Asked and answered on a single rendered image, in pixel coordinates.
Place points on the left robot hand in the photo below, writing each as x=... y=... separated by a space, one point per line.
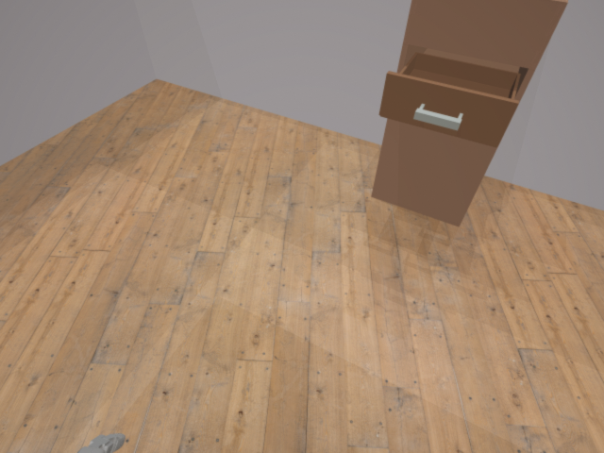
x=104 y=444

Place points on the handle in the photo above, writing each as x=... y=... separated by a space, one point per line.
x=437 y=118

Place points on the drawer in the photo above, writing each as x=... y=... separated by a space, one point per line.
x=483 y=94

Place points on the cabinet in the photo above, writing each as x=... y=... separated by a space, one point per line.
x=433 y=173

